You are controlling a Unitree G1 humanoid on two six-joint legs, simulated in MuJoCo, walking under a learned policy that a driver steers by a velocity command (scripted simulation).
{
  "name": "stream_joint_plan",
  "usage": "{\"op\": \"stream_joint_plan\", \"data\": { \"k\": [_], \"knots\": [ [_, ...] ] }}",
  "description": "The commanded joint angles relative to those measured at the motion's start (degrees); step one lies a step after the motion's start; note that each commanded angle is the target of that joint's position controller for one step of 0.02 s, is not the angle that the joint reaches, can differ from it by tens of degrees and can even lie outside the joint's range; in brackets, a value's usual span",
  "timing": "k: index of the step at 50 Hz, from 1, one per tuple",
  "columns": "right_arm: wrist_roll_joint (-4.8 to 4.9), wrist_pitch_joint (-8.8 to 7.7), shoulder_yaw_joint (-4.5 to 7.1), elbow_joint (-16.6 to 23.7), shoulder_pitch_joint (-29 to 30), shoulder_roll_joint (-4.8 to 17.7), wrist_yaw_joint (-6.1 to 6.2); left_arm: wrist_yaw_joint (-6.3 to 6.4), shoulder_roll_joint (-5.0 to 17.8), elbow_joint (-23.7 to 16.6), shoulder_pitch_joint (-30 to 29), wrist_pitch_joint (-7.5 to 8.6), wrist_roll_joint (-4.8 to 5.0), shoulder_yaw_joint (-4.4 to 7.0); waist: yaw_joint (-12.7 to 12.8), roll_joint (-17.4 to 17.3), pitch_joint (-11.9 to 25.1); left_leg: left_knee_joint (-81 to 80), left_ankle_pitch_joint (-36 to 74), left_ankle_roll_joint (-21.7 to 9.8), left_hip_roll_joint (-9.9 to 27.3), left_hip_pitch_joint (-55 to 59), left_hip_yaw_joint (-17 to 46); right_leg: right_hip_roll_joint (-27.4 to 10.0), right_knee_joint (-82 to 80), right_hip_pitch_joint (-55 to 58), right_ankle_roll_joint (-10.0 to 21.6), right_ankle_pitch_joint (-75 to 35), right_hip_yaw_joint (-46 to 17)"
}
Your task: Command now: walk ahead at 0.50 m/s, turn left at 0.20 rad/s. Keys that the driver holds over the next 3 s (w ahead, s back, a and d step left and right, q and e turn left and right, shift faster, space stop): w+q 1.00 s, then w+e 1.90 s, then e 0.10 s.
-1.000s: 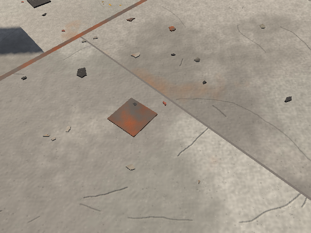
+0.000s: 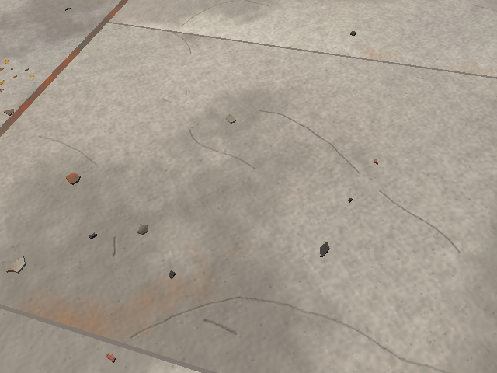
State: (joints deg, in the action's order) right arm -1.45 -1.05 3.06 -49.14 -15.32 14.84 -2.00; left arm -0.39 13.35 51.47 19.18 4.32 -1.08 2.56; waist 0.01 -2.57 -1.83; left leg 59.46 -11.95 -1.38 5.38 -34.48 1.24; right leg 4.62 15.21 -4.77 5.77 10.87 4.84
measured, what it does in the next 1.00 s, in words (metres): walks ahead, turning left: left foot, then right foot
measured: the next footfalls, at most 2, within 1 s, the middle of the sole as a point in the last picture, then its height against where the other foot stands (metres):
left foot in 0.30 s outside the picture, level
right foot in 0.80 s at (257, 321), level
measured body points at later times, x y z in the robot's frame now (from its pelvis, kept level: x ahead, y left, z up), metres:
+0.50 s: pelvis +0.27 +0.07 -0.01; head +0.30 +0.08 +0.44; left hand +0.32 +0.34 -0.13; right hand +0.39 -0.19 -0.13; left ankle +0.27 +0.11 -0.75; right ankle +0.31 -0.09 -0.66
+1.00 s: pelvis +0.54 +0.10 +0.00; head +0.57 +0.09 +0.44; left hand +0.48 +0.38 -0.11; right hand +0.77 -0.09 -0.13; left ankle +0.45 +0.18 -0.66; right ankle +0.61 +0.02 -0.75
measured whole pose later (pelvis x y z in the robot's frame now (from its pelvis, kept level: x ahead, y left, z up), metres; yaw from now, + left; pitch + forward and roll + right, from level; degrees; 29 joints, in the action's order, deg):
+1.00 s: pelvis +0.54 +0.10 +0.00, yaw +34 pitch +1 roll -1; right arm -1.9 -0.2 4.2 -44.3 -15.6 18.4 -2.2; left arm 0.3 14.6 44.1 14.4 4.5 -1.6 1.9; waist -0.4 -3.3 -1.7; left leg 64.6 -18.0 -3.2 -0.6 -28.8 2.0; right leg 0.5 22.6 -12.4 2.2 11.1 5.6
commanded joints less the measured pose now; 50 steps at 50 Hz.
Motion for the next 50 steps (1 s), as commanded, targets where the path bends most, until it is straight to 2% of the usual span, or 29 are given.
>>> {"op": "stream_joint_plan", "data": {
  "k": [1, 5, 9, 12, 13, 14, 15, 16, 17, 18, 19, 20, 21, 22, 25, 30, 33, 35, 37, 38, 39, 40, 41, 42, 43, 44, 45, 47, 50],
  "knots": [
    [0.07, 0.03, 0.79, 2.61, 1.14, 2.65, -0.19, 0.30, 6.08, -2.06, 0.71, 1.61, 0.04, 1.18, 0.05, 5.47, -2.89, -3.33, 6.58, 0.26, -0.23, -5.17, 1.97, -15.99, -9.52, -0.50, 4.61, -14.91, -6.47],
    [-0.23, -0.42, -0.05, 4.58, 7.56, 1.36, -0.66, 0.79, 5.83, -0.85, 1.96, 2.05, 0.13, 0.73, 1.40, 5.65, -4.03, -13.96, 13.26, -0.37, -1.34, -4.26, -1.70, -15.62, -9.45, 2.19, 3.05, -20.42, -0.95],
    [-0.51, -0.75, -0.73, 7.56, 13.44, 0.82, -1.25, 1.82, 6.71, 1.60, 5.86, 1.59, -0.13, 0.61, 3.08, 5.36, -4.96, -22.37, 10.66, -2.91, -2.95, -3.37, -6.65, -17.32, -5.65, 9.62, 1.81, -31.82, 2.46],
    [-0.59, -0.65, -0.15, 7.12, 9.01, 2.13, -0.80, 2.53, 9.12, 2.00, 4.82, 0.95, -0.49, 0.95, 0.25, 7.80, -0.74, -24.23, 2.26, -6.53, -7.96, 4.67, -10.46, -18.12, 6.02, 13.72, 0.49, -57.81, 5.18],
    [-0.70, -0.77, 0.41, 5.95, 4.32, 3.20, -0.55, 2.65, 10.01, 1.86, 4.24, 0.44, -0.75, 1.19, -1.87, 8.25, 2.17, -25.00, -0.58, -7.98, -9.89, 9.71, -10.88, -18.33, 13.97, 13.74, 0.48, -62.42, 5.89],
    [-1.02, -1.17, 1.28, 3.93, -2.64, 4.75, -0.28, 2.65, 10.69, 1.48, 3.81, -0.04, -0.70, 1.36, -4.92, 7.73, 6.17, -28.33, -0.66, -9.63, -11.25, 18.62, -9.83, -17.97, 24.84, 10.60, 0.23, -58.46, 6.47],
    [-1.80, -1.41, 2.79, 1.76, -11.29, 8.41, 0.38, 2.44, 10.55, 0.00, 2.23, 0.02, -0.29, 1.24, -9.45, 4.23, 10.86, -31.89, -1.68, -12.92, -5.98, 32.69, -1.33, -16.18, 40.61, -0.46, -0.97, -43.14, 7.13],
    [-1.56, -0.99, 4.88, 2.22, -11.60, 15.59, 1.14, 1.03, 4.16, -3.58, 5.38, 0.53, 0.64, -0.01, -5.62, -10.58, 16.13, -33.71, 1.22, -22.86, 11.88, 51.26, 28.82, -4.33, 64.25, -26.31, -4.26, 8.04, 6.37],
    [1.01, -0.43, 4.72, 2.27, -11.18, 14.50, 0.90, 0.74, 7.94, -5.02, -0.94, 1.20, -0.14, 0.78, -7.31, -3.29, 18.40, -40.69, 3.02, -24.65, 13.79, 52.64, 41.05, -1.92, 70.76, -34.66, -4.06, 16.90, -6.70],
    [1.21, -0.24, 4.36, 2.36, -7.34, 13.07, 1.30, 0.41, 7.20, -6.86, -4.45, 1.99, 0.22, 0.41, -5.61, -0.59, 9.63, -42.12, 4.74, -22.59, 12.83, 45.79, 31.88, -5.95, 67.99, -38.59, -3.70, 11.26, -8.60],
    [1.10, -0.26, 3.51, 2.44, -4.93, 9.64, 1.42, 0.37, 7.11, -6.89, -4.50, 2.48, 0.31, 0.22, -3.46, 3.59, 4.83, -43.57, 9.13, -20.02, 10.86, 38.21, 26.71, -8.04, 62.53, -36.45, -3.83, 7.95, -7.86],
    [1.07, -0.48, 2.95, 2.62, -2.73, 7.77, 1.60, 0.45, 6.90, -6.62, -4.36, 2.00, -0.18, 0.34, -1.22, 5.18, 1.51, -44.52, 13.98, -17.82, 7.94, 31.95, 22.13, -9.36, 58.25, -33.50, -4.43, 7.52, -7.71],
    [1.35, -0.79, 2.44, 2.71, -1.32, 6.40, 1.82, 0.42, 6.54, -6.79, -3.28, 0.80, -1.11, 0.22, 0.65, 4.39, 1.04, -45.53, 17.09, -16.71, 5.49, 27.54, 18.56, -10.06, 55.25, -29.89, -5.48, 7.52, -7.71],
    [1.44, -1.30, 2.26, 2.88, -1.11, 6.37, 1.76, 0.24, 5.97, -6.70, -2.38, -0.39, -1.65, 0.15, 1.44, 3.47, 1.57, -46.04, 18.90, -16.27, 4.08, 25.56, 16.53, -10.27, 52.94, -27.76, -6.28, 7.69, -7.44],
    [1.45, -2.39, 2.83, 2.49, -3.04, 8.78, 1.61, -0.23, 4.87, -8.31, -4.71, -2.08, -1.86, -0.14, 1.56, 1.82, 1.26, -47.31, 21.26, -15.78, 1.30, 22.76, 13.62, -10.25, 45.90, -28.22, -8.26, 4.46, -5.39],
    [1.48, -2.01, 3.15, 2.16, -8.01, 9.28, 1.60, -0.61, 4.82, -12.52, -16.42, -2.13, -1.31, -0.55, -2.95, -0.80, -0.12, -46.78, 18.46, -12.49, -0.81, 26.43, 14.35, -9.24, 30.73, -32.04, -9.50, -6.94, -4.84],
    [1.04, -1.78, 3.31, 2.14, -10.68, 9.73, 1.90, -0.82, 5.15, -14.43, -21.28, -1.64, -0.87, -0.85, -5.08, -1.19, 0.20, -44.22, 21.48, -11.99, -0.07, 30.87, 16.27, -7.59, 24.80, -32.42, -9.07, -8.84, -5.02],
    [0.59, -1.68, 3.43, 2.53, -11.07, 10.25, 2.17, -0.82, 5.74, -15.56, -23.03, -1.14, -0.60, -0.92, -5.44, -1.57, 0.25, -41.92, 23.89, -11.49, 0.88, 32.73, 18.01, -6.45, 21.41, -30.85, -8.33, -7.73, -5.45],
    [0.34, -1.76, 3.65, 3.61, -8.72, 11.15, 2.58, -0.67, 7.18, -15.40, -20.15, -0.63, -0.42, -0.57, -3.19, -2.31, 0.65, -39.45, 24.77, -9.68, 1.65, 31.72, 19.99, -5.53, 17.05, -24.15, -7.03, -4.95, -6.50],
    [0.23, -1.87, 3.78, 4.28, -6.75, 11.74, 2.58, -0.38, 8.22, -14.40, -16.32, -0.35, -0.30, -0.16, -1.17, -2.66, 1.57, -36.94, 27.11, -8.53, 1.41, 29.69, 20.44, -4.44, 15.34, -17.76, -6.18, -2.58, -6.31],
    [0.37, -2.14, 3.80, 4.69, -5.30, 12.09, 2.31, 0.15, 9.44, -12.50, -9.93, 0.10, -0.35, 0.47, 1.99, -1.48, 4.22, -30.70, 30.20, -7.29, -0.49, 27.82, 19.85, -3.11, 12.65, -9.00, -5.13, -1.87, -5.55],
    [0.94, -2.64, 3.32, 4.93, -5.07, 10.47, 1.75, 0.90, 11.87, -10.99, -2.48, 0.91, -1.10, 1.34, 5.66, 2.56, 9.02, -18.86, 26.46, -5.77, -4.55, 23.46, 16.53, -7.40, 9.85, 2.53, -3.17, -0.78, -9.18],
    [2.47, -3.02, 1.88, 7.11, -7.13, 5.13, 1.56, 1.92, 16.79, -11.32, 5.23, 0.97, -2.60, 2.43, 7.33, 11.07, 18.15, -1.67, 6.26, -3.85, -9.55, 13.12, 10.03, -23.15, 6.93, 16.95, 0.40, 12.62, -26.65],
    [2.17, -2.64, 1.60, 8.53, -12.16, 4.89, 1.61, 1.68, 19.47, -11.23, 2.45, -0.05, -2.33, 3.20, 2.58, 21.34, 19.44, 7.24, -21.68, -3.39, -14.07, 0.23, 5.54, -31.17, -0.32, 19.50, 5.47, 14.92, -49.71],
    [0.42, -1.52, 2.01, 6.17, -10.70, 8.31, 2.06, 1.44, 13.42, -11.93, -1.41, -0.63, -1.50, 2.25, 1.34, 10.72, 11.32, 12.06, -16.38, -3.80, -8.41, -3.10, 6.11, -29.31, 0.26, 12.23, 5.54, 21.59, -45.47],
    [0.02, -1.26, 2.01, 6.19, -6.89, 8.30, 1.42, 1.20, 8.81, -12.36, -4.45, -0.68, -0.96, 1.16, 1.46, 5.00, 5.11, 10.70, -11.21, -3.43, -6.65, -2.32, 5.29, -25.99, -0.78, 5.00, 4.36, 18.43, -35.80],
    [0.02, -1.02, 1.84, 6.48, -5.37, 7.15, 0.90, 1.07, 7.24, -12.14, -5.99, -0.58, -1.07, 0.66, 0.61, 5.14, 2.50, 8.40, -8.55, -2.89, -4.99, -0.91, 4.59, -23.04, -2.22, 0.81, 2.94, 10.94, -27.91],
    [-0.86, 0.25, 1.73, 6.58, -4.87, 6.39, -0.13, 1.13, 6.80, -10.65, -4.71, 0.25, -0.69, 0.50, -0.16, 8.78, 0.96, 7.07, -6.62, -1.86, -3.43, 0.88, 3.34, -19.57, -3.69, -2.73, 1.71, -0.42, -18.17],
    [-0.67, 1.13, 1.41, 8.41, -1.62, 5.45, -1.04, 0.48, 7.62, -9.14, -2.31, 1.71, 0.10, 1.02, -0.43, 8.47, 1.34, 6.73, -2.83, -1.11, -2.79, -1.96, 2.74, -19.90, -5.07, -1.63, 2.75, -10.53, -11.96]
  ]
}}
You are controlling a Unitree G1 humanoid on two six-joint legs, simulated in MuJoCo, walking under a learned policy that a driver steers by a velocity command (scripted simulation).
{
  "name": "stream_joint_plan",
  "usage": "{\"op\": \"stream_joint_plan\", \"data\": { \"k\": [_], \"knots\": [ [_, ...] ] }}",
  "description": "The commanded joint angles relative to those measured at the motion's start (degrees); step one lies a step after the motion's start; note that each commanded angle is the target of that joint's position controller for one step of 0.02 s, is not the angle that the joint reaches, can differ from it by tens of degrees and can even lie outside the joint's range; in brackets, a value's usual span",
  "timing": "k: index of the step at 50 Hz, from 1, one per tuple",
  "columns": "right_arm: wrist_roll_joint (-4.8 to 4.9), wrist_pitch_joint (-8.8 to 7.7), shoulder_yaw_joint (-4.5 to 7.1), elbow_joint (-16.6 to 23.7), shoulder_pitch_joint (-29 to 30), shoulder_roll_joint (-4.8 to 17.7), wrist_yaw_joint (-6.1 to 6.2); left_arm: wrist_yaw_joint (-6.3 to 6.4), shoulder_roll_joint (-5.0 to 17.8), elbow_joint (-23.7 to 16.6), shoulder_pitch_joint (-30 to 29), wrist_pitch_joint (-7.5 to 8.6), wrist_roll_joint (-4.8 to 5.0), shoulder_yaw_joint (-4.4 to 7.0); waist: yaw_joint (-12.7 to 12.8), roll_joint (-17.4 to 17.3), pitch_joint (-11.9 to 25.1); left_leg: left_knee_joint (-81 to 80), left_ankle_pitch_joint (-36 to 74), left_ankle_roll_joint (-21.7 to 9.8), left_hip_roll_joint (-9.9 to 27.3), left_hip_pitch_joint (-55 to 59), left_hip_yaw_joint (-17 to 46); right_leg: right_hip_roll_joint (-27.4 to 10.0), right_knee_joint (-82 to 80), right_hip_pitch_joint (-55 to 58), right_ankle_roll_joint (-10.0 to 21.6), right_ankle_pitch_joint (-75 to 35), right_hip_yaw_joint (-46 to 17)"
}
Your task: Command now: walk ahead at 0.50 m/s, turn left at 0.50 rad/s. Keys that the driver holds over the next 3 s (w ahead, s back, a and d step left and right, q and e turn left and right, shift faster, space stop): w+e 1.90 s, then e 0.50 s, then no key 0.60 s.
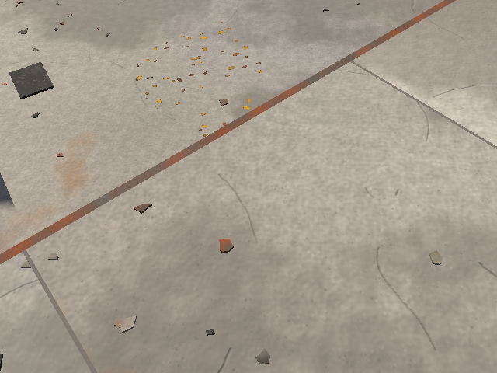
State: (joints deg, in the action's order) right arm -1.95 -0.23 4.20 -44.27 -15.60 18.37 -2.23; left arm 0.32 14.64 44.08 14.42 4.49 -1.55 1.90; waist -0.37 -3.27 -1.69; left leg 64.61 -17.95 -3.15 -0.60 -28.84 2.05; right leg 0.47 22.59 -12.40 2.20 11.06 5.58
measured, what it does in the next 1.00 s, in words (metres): walks ahead, turning right: left foot, then right foot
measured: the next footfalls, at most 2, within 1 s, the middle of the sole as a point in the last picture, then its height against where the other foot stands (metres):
left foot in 0.30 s outside the picture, level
right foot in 0.82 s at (324, 356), level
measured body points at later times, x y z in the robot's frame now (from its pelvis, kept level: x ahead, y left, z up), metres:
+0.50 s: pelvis +0.25 +0.04 +0.00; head +0.27 +0.05 +0.45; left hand +0.33 +0.30 -0.14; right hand +0.30 -0.23 -0.11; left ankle +0.25 +0.12 -0.74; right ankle +0.22 -0.10 -0.66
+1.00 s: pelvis +0.48 -0.07 -0.01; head +0.51 -0.09 +0.44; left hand +0.67 +0.15 -0.13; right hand +0.48 -0.35 -0.13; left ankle +0.52 +0.09 -0.66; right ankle +0.49 -0.12 -0.74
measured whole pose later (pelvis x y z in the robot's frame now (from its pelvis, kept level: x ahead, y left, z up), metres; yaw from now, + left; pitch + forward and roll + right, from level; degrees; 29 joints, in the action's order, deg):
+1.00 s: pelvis +0.48 -0.07 -0.01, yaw -25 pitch +0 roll +0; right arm -2.3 -2.9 2.1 -44.5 -11.7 14.5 -0.4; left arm -0.7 15.7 47.5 15.1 1.1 -0.2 4.2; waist -0.1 -1.2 -3.8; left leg 66.2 -19.0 1.3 6.1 -28.9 0.5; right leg 7.4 24.7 -14.8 7.8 10.3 1.3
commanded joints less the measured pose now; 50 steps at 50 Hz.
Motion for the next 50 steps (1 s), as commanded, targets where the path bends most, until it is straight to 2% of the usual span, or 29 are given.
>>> {"op": "stream_joint_plan", "data": {
  "k": [1, 4, 7, 10, 12, 13, 14, 15, 16, 17, 18, 19, 21, 23, 26, 30, 35, 36, 38, 39, 40, 41, 42, 43, 44, 45, 46, 48, 50],
  "knots": [
    [-0.33, 0.23, 0.01, 4.03, 0.31, 1.33, -0.97, -0.43, 6.17, -1.11, 3.69, 1.79, 0.48, 1.65, 0.42, 8.44, 1.07, 0.12, 4.57, 0.90, 3.05, -8.48, 2.56, -15.46, -13.10, 5.98, 6.91, -11.90, -11.77],
    [-0.35, -0.32, -0.81, 5.36, 4.94, -0.10, -1.02, -0.98, 6.08, 1.22, 6.03, 1.94, 0.37, 1.57, 0.71, 8.39, -0.59, -9.37, 9.01, 1.63, 1.90, -9.82, 2.76, -13.54, -14.19, 6.42, 7.65, -15.10, -7.98],
    [-0.68, -0.95, -2.15, 7.03, 11.79, -1.44, -1.43, -1.33, 6.59, 2.77, 6.81, 1.40, 1.28, 1.63, 1.49, 8.87, -1.27, -22.97, 13.51, 2.13, 3.01, -4.24, -3.98, -10.91, -14.15, 5.12, 7.36, -17.40, -5.54],
    [-0.12, -1.64, -2.60, 8.01, 15.54, -1.13, -1.02, -1.31, 8.72, 4.78, 10.60, 0.75, 0.88, 2.18, 2.95, 8.85, -1.42, -29.02, 11.35, 1.71, 2.15, -0.11, -5.59, -12.78, -11.38, 7.75, 7.47, -22.61, -7.97],
    [-0.07, -2.35, -2.31, 7.76, 13.99, 0.10, -0.22, -1.09, 10.06, 5.63, 10.92, 0.22, 0.69, 2.58, 1.76, 9.12, -0.82, -32.23, 7.89, 0.59, 1.10, 3.42, -5.44, -13.93, -7.59, 10.00, 7.02, -27.06, -9.77],
    [-0.31, -2.85, -1.94, 6.47, 9.93, 0.82, 0.30, -1.00, 10.29, 5.94, 10.55, -0.02, 0.82, 2.63, -0.43, 8.59, 0.90, -35.63, 7.44, -0.15, -0.10, 9.16, -5.56, -13.20, -2.73, 10.09, 6.30, -31.37, -9.47],
    [-1.07, -3.64, -1.19, 3.70, 2.14, 2.39, 1.01, -1.01, 9.24, 6.20, 10.58, -0.15, 1.24, 2.31, -3.80, 5.99, 5.41, -39.22, 9.70, -1.47, -0.10, 20.54, -4.87, -10.36, 6.99, 7.31, 5.15, -31.88, -7.25],
    [-2.43, -4.23, -0.01, 2.02, -7.45, 6.52, 1.95, -1.11, 6.54, 4.26, 9.64, 0.08, 1.69, 1.47, -7.70, 0.54, 13.10, -40.52, 4.13, -4.03, 10.71, 35.04, 5.94, -7.12, 21.71, -2.23, 3.84, -17.29, -5.14],
    [-2.69, -3.92, 1.34, 2.24, -9.60, 12.58, 2.61, -1.10, -0.41, 1.93, 14.35, -0.05, 2.64, 0.01, -5.51, -12.52, 19.05, -45.47, 1.46, -8.72, 27.02, 47.74, 28.83, 1.53, 38.96, -20.83, 1.79, 18.52, -1.78],
    [-0.63, -3.23, 1.20, 2.27, -8.65, 10.13, 2.65, -0.35, 6.46, 3.44, 13.08, -1.09, 1.34, 1.88, -6.14, -5.87, 16.96, -47.57, -1.13, -10.07, 26.70, 42.01, 32.12, 0.20, 45.52, -24.26, 2.71, 18.97, -7.81],
    [-0.18, -3.26, -0.13, 2.32, -4.10, 5.49, 2.58, -0.57, 6.56, 3.17, 9.92, -1.34, 1.24, 2.31, -3.84, -2.90, 8.54, -48.67, -0.23, -8.72, 23.34, 35.59, 23.51, -2.29, 45.89, -25.66, 3.14, 14.30, -9.20],
    [0.14, -3.69, -0.90, 2.22, -1.13, 2.38, 2.37, -0.92, 4.97, 3.29, 8.43, -1.41, 1.36, 2.07, -2.40, -2.48, 3.96, -51.01, 4.49, -7.28, 20.33, 29.72, 16.46, -3.98, 43.72, -24.68, 2.75, 10.60, -8.67],
    [0.40, -4.45, -1.56, 1.61, 0.82, -0.19, 2.62, -1.61, 4.28, 4.12, 8.58, -2.71, 0.24, 2.41, 0.06, -3.98, 1.18, -53.52, 11.12, -4.81, 16.46, 23.90, 7.88, -5.27, 41.59, -21.38, 1.51, 7.39, -8.04],
    [0.64, -5.51, -1.35, 0.60, -0.40, 0.01, 2.67, -2.33, 2.86, 3.69, 7.58, -3.74, 0.03, 2.45, 1.00, -2.54, 1.31, -54.66, 17.24, -5.10, 16.20, 22.95, 3.80, -5.10, 42.06, -21.27, 0.79, 4.89, -7.57],
    [1.05, -6.22, -0.80, -1.06, -2.40, 0.76, 2.86, -3.20, 1.88, 1.70, 2.17, -4.38, -0.32, 2.36, 1.09, -1.62, -0.32, -56.48, 19.97, -5.79, 16.35, 23.95, -1.33, -6.10, 40.27, -26.43, -0.13, -0.60, -7.17],
    [0.74, -6.04, -0.69, -2.82, -4.11, 0.65, 2.87, -4.16, 1.00, -1.27, -5.98, -4.31, -0.30, 1.62, -0.01, -1.34, -2.71, -56.81, 21.61, -5.41, 14.89, 24.17, -8.17, -6.03, 29.04, -27.42, -0.63, -8.49, -5.23],
    [0.71, -5.40, 0.20, -4.95, -7.40, 3.46, 3.27, -4.99, 1.71, -4.74, -13.86, -4.20, -0.69, 1.06, -1.81, -0.88, -4.35, -54.78, 27.55, -4.16, 16.60, 28.73, -13.10, -4.42, 16.81, -22.83, 2.37, -7.48, -0.04],
    [0.68, -5.04, 0.33, -5.37, -7.89, 3.92, 3.37, -4.94, 2.06, -5.14, -14.31, -4.21, -0.81, 1.16, -1.78, -0.85, -4.27, -52.94, 31.76, -3.80, 16.88, 30.59, -14.00, -3.60, 15.50, -22.01, 3.32, -5.38, 0.88],
    [0.57, -4.28, 0.70, -5.85, -7.92, 5.62, 3.61, -4.44, 2.97, -5.03, -12.28, -4.27, -1.00, 1.64, -0.45, -1.89, -1.96, -45.15, 49.49, -2.98, 16.96, 33.65, -16.08, -0.02, 14.02, -17.05, 5.63, 0.75, 3.30],
    [0.53, -3.68, 0.95, -6.03, -7.86, 6.62, 3.67, -4.04, 3.80, -4.11, -8.35, -4.08, -1.01, 2.15, 1.39, -2.18, 0.71, -37.68, 56.66, -2.80, 16.87, 34.38, -16.77, 2.32, 13.14, -12.41, 7.04, 3.86, 3.96],
    [0.74, -3.05, 1.06, -5.84, -7.42, 7.26, 3.63, -3.45, 4.86, -2.00, -1.06, -3.51, -1.15, 2.94, 4.67, -1.10, 5.07, -26.39, 55.90, -2.13, 16.16, 32.04, -17.64, 4.70, 9.74, -3.42, 8.62, 3.51, 3.81],
    [0.58, -2.89, 0.77, -4.72, -7.10, 6.55, 3.51, -2.47, 8.43, 1.11, 8.79, -3.09, -1.76, 4.50, 8.88, 3.09, 10.92, -10.35, 42.46, -0.18, 14.65, 21.84, -17.96, 1.66, 6.44, 11.43, 11.03, 5.17, -3.06],
    [1.13, -3.29, -0.86, -0.36, -9.34, -0.94, 2.41, -1.64, 16.34, 0.59, 8.61, -3.21, -1.43, 6.38, 5.15, 17.66, 15.67, 10.69, -6.42, 3.58, 4.97, -3.98, -16.77, -16.66, 2.85, 29.28, 18.97, 7.88, -32.84],
    [0.60, -3.95, -0.06, 1.70, -2.65, 3.38, 2.15, -1.45, 16.88, -0.72, 10.31, -3.86, 0.57, 6.53, 7.90, 10.97, 19.32, 18.18, -13.05, 4.26, 0.09, -11.85, -3.22, -20.40, -5.82, 30.80, 21.52, 5.75, -50.03],
    [1.10, -4.52, -0.19, 3.05, 1.71, 3.15, 1.88, -0.93, 15.50, 0.27, 7.84, -4.15, 0.74, 6.18, 6.82, 7.17, 10.99, 17.20, -6.92, 3.46, 3.70, -16.35, -0.52, -19.10, -6.38, 26.01, 19.93, 1.00, -39.74],
    [1.29, -5.17, -0.69, 2.52, 1.11, 2.40, 1.98, -0.64, 12.00, 0.49, 5.18, -3.95, 1.08, 5.30, 4.35, 4.18, 5.41, 11.52, -2.04, 3.09, 6.00, -13.98, -0.76, -16.96, -6.64, 17.68, 17.81, -5.67, -33.24],
    [0.79, -4.99, -0.61, 1.76, 0.35, 2.24, 2.14, -0.46, 9.82, 0.27, 2.53, -3.54, 1.15, 4.67, 1.80, 2.74, 2.62, 6.93, -0.79, 3.18, 7.39, -10.16, -0.48, -13.65, -7.19, 11.44, 15.51, -11.45, -28.31],
    [-0.81, -2.94, -0.65, 1.11, -2.26, 1.97, 2.02, -0.53, 7.50, -0.33, -0.04, -2.63, 1.59, 3.76, -1.15, 3.67, 3.09, 2.69, -0.50, 4.37, 7.92, -3.48, -0.20, -10.08, -8.50, 4.91, 14.34, -17.90, -23.04],
    [-0.98, -1.55, -0.81, 1.56, -1.78, 0.93, 1.65, -0.87, 8.38, 0.16, 1.42, -1.58, 1.71, 3.92, -1.65, 3.60, 3.18, -0.72, 0.59, 5.37, 7.46, -3.09, -1.13, -8.32, -9.44, 2.83, 14.63, -19.84, -21.13]
  ]
}}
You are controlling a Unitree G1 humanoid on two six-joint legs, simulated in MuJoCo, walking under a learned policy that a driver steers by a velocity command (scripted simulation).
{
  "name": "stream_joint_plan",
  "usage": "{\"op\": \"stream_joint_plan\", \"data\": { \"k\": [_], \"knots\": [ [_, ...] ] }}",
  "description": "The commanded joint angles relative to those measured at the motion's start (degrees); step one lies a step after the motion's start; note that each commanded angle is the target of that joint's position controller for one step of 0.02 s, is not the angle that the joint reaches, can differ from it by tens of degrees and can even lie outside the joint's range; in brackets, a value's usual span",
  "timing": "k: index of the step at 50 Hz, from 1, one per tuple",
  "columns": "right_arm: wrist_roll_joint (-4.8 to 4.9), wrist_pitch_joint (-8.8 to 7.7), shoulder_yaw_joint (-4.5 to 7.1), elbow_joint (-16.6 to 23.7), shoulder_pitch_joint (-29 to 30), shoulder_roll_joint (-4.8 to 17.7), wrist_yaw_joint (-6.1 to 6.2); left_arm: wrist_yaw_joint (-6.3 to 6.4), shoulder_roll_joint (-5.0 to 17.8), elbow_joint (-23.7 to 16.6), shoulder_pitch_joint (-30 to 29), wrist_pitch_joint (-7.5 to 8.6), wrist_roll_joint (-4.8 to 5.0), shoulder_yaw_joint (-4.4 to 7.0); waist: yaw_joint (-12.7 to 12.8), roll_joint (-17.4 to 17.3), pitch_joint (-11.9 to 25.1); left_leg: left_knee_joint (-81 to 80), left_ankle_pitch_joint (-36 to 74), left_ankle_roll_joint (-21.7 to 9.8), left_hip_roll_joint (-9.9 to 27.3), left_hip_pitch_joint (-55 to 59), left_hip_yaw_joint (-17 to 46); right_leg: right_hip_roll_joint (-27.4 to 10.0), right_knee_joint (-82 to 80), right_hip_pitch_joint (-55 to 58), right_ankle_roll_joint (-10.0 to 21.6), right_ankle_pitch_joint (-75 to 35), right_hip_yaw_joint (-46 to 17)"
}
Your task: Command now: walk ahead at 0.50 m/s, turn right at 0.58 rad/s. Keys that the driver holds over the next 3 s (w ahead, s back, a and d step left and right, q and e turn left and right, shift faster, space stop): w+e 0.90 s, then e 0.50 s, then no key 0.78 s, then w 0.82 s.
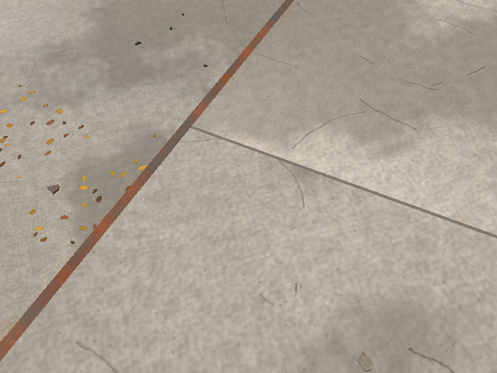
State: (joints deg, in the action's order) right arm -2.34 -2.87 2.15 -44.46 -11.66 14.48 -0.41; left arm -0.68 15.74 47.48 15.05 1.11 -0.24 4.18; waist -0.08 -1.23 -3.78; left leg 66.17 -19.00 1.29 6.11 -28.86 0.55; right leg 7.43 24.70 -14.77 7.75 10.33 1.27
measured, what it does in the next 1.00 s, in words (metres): walks ahead, turning right: left foot, then right foot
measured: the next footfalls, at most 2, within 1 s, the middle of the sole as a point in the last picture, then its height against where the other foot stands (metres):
left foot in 0.36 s outside the picture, level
right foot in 0.88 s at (341, 338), level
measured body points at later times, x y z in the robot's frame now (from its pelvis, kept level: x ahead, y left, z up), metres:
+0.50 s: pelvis +0.28 +0.04 +0.00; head +0.31 +0.05 +0.45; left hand +0.41 +0.30 -0.13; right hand +0.34 -0.26 -0.09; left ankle +0.34 +0.12 -0.74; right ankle +0.16 -0.05 -0.65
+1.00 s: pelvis +0.49 -0.10 -0.01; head +0.52 -0.14 +0.44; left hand +0.78 +0.02 -0.11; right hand +0.38 -0.36 -0.14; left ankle +0.47 +0.08 -0.63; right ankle +0.51 -0.18 -0.74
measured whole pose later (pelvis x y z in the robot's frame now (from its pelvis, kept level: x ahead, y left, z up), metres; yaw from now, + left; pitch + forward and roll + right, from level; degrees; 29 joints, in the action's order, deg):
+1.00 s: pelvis +0.49 -0.10 -0.01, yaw -36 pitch +1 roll +1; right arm -0.9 -2.2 2.2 -45.6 -16.7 15.2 0.2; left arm -1.1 16.2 41.5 8.1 0.6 -0.8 3.2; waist -2.2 -0.6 -5.0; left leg 70.4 -23.5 1.7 4.9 -20.5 -2.9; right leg 5.5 31.6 -21.4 6.3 11.0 2.3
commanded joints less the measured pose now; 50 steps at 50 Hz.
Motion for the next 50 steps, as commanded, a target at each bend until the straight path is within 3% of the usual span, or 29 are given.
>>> {"op": "stream_joint_plan", "data": {
  "k": [1, 6, 12, 15, 16, 17, 18, 19, 20, 21, 22, 24, 28, 33, 38, 40, 41, 43, 44, 45, 46, 47, 48, 49, 50],
  "knots": [
    [-0.50, 1.40, 1.14, 2.29, -4.15, 4.49, -0.30, 0.07, 7.98, -3.07, 1.70, 2.00, 0.28, 1.83, -1.61, 1.76, 4.67, -4.44, 3.46, 1.31, 0.61, -3.95, 0.00, -14.64, -12.31, 4.49, 8.87, -17.44, -16.57],
    [-0.14, 1.49, 0.86, 5.97, 7.53, 4.56, -0.51, 0.12, 8.34, -1.99, 7.62, 2.03, 0.26, 1.99, 2.61, 3.81, 1.52, -17.91, 14.17, 2.40, -0.33, -10.37, 0.26, -13.50, -13.46, 8.06, 6.77, -12.43, -18.50],
    [0.62, 0.33, 0.19, 9.48, 16.26, 4.86, -1.04, 0.89, 9.22, -1.39, 12.39, 1.83, -0.51, 2.14, 5.72, 4.92, 1.34, -28.99, 16.22, 1.27, -3.98, -9.00, 0.30, -14.38, -7.95, 14.47, 5.64, -21.35, -21.35],
    [0.93, -0.42, 0.62, 8.89, 11.37, 6.63, -0.68, 1.40, 10.63, -2.51, 8.99, 1.84, -0.77, 2.45, 2.29, 6.17, 2.03, -34.90, 11.92, -0.72, -5.86, 2.47, 0.93, -14.70, -3.95, 11.89, 2.83, -25.29, -23.31],
    [0.99, -0.73, 1.17, 7.34, 6.16, 7.81, -0.17, 1.22, 11.17, -2.98, 7.30, 2.01, -0.78, 2.53, -0.12, 6.04, 4.02, -36.35, 9.67, -1.67, -7.50, 10.59, 0.16, -13.58, 0.41, 9.72, 1.61, -29.92, -23.21],
    [0.68, -1.43, 1.89, 5.35, -1.26, 9.35, 0.54, 0.75, 10.83, -3.02, 6.35, 2.36, -0.34, 2.36, -4.06, 3.13, 7.86, -40.15, 10.80, -3.13, -6.74, 21.39, 0.57, -10.08, 10.17, 6.85, 0.13, -30.56, -20.69],
    [-0.54, -1.92, 2.87, 4.84, -10.17, 13.41, 1.57, 0.22, 7.12, -4.42, 6.64, 2.87, 0.31, 1.27, -7.34, -2.75, 16.07, -42.48, -0.52, -5.95, 4.75, 34.59, 11.93, -6.26, 25.61, 0.42, -1.41, -18.52, -16.43],
    [-1.48, -1.32, 3.77, 5.29, -10.72, 18.22, 1.89, 0.36, 2.20, -6.18, 12.35, 2.69, 1.60, 0.25, -3.71, -15.25, 20.80, -48.92, -6.52, -11.44, 19.37, 45.90, 37.61, 2.63, 40.01, -16.79, -3.17, 20.73, -9.57],
    [-0.40, -0.58, 3.58, 5.28, -7.68, 14.93, 1.56, 0.86, 6.86, -4.83, 13.02, 1.87, -0.44, 0.62, -1.69, -10.65, 17.15, -50.59, -12.82, -13.17, 19.47, 40.44, 44.01, -2.39, 46.37, -22.19, -2.66, 19.61, -9.06],
    [0.13, -0.42, 2.31, 6.05, -3.97, 9.43, 1.33, 0.53, 7.80, -4.24, 9.40, 1.40, -1.06, 0.91, -1.26, -3.43, 9.62, -51.47, -12.53, -12.07, 16.82, 32.75, 34.83, -5.13, 46.77, -22.10, -2.79, 14.01, -8.58],
    [0.31, -0.53, 1.56, 5.72, -1.84, 6.64, 1.07, -0.06, 6.95, -4.44, 6.55, 1.18, -1.10, 0.73, -0.85, -0.73, 5.36, -52.56, -5.09, -10.83, 13.44, 27.09, 25.62, -6.92, 44.46, -20.84, -3.34, 10.44, -7.67],
    [0.47, -1.18, 1.14, 4.33, -2.36, 5.62, 1.18, -1.16, 5.90, -4.58, 5.53, 0.06, -1.85, 0.64, 0.13, -4.91, 3.31, -54.19, 7.02, -8.77, 9.15, 22.38, 14.24, -9.06, 41.69, -18.33, -4.41, 8.33, -6.47],
    [1.43, -3.02, 1.67, 2.11, -5.33, 6.60, 0.39, -2.49, 4.39, -6.57, 1.17, -1.24, -1.83, 0.10, 0.43, -4.69, 3.23, -56.16, 19.67, -9.88, 9.22, 22.99, 5.53, -10.07, 40.76, -21.80, -5.34, 3.82, -5.38],
    [1.27, -2.84, 1.91, 0.01, -7.78, 6.77, 0.30, -3.44, 2.82, -9.80, -8.33, -1.08, -1.67, -0.87, -1.02, -3.84, 0.85, -57.45, 24.03, -9.57, 7.74, 24.79, -3.76, -11.00, 29.55, -25.49, -6.36, -5.46, -2.67],
    [1.31, -2.33, 2.47, -1.95, -10.82, 8.74, 0.78, -4.43, 2.03, -12.73, -16.54, -0.79, -1.91, -1.73, -2.91, -3.81, -1.17, -56.33, 27.40, -8.06, 8.83, 27.85, -9.36, -10.53, 15.47, -20.57, -4.02, -6.40, 2.78],
    [1.26, -1.54, 2.65, -2.93, -12.16, 9.69, 1.09, -4.23, 2.58, -13.31, -17.28, -0.86, -2.31, -1.56, -2.84, -3.89, -1.02, -52.82, 35.56, -7.37, 9.63, 31.27, -11.24, -8.90, 12.42, -18.52, -2.22, -1.87, 4.74],
    [1.22, -1.14, 2.79, -3.29, -12.40, 10.54, 1.28, -3.92, 2.93, -13.19, -16.34, -0.89, -2.50, -1.35, -2.13, -4.41, 0.01, -48.97, 45.09, -6.97, 9.79, 32.62, -12.50, -7.08, 11.34, -15.79, -1.08, 1.35, 5.96],
    [1.30, -0.11, 3.00, -3.63, -12.56, 12.24, 1.53, -3.01, 4.61, -10.86, -7.60, -0.38, -2.80, -0.27, 1.94, -4.50, 5.91, -33.38, 58.65, -6.50, 9.70, 32.90, -14.40, -2.36, 8.42, -4.73, 1.82, 5.81, 7.08],
    [1.37, 0.22, 2.80, -2.91, -11.79, 12.09, 1.53, -2.19, 6.43, -7.47, 2.58, 0.11, -3.24, 0.88, 6.55, -1.67, 11.69, -19.46, 51.89, -5.02, 8.38, 26.22, -15.65, -1.65, 4.45, 8.95, 3.80, 3.95, 4.98],
    [2.03, -0.02, 1.64, 0.54, -13.11, 7.70, 0.84, -1.18, 12.90, -6.76, 8.32, -0.02, -3.49, 2.84, 7.54, 8.35, 19.10, 0.11, 24.15, -2.12, 4.32, 6.13, -15.87, -16.46, 1.97, 27.82, 9.10, 15.41, -16.76],
    [1.45, -0.37, 1.77, 4.16, -10.06, 7.11, 0.28, -0.69, 16.93, -8.39, 6.37, -0.43, -1.23, 3.74, 5.43, 14.34, 22.37, 15.16, -13.42, 0.71, -6.50, -9.52, -7.90, -28.32, -6.16, 33.55, 15.02, 1.51, -44.51],
    [1.18, -0.39, 2.19, 5.14, -3.93, 9.49, 0.38, -0.13, 15.36, -7.85, 6.76, -0.73, -0.35, 3.53, 7.12, 5.31, 16.98, 16.18, -9.03, 0.45, -3.52, -14.10, -0.40, -26.61, -5.42, 30.81, 14.30, -16.37, -35.65],
    [2.12, -0.83, 1.42, 4.95, -4.00, 7.52, 0.51, 0.45, 12.65, -6.96, 4.41, -0.41, -0.09, 2.82, 4.47, 3.60, 10.79, 12.89, -4.56, 0.23, -1.41, -12.60, -0.28, -25.25, -3.74, 23.49, 13.39, -32.32, -26.42],
    [1.90, -0.70, 1.27, 3.73, -5.55, 6.99, 0.81, 0.70, 9.79, -6.79, 2.02, -0.09, 0.05, 2.05, 1.58, 1.13, 6.98, 7.43, -3.56, 0.19, 0.21, -9.13, 0.00, -21.52, -3.59, 16.63, 10.47, -39.62, -20.28],
    [0.82, 0.17, 1.34, 3.48, -6.57, 7.02, 0.90, 0.85, 8.12, -6.93, -0.54, 0.10, 0.43, 1.45, -0.82, 1.48, 5.34, 4.23, -3.51, 0.63, 0.79, -6.02, 0.45, -18.40, -4.23, 11.45, 8.64, -40.96, -16.89]
  ]
}}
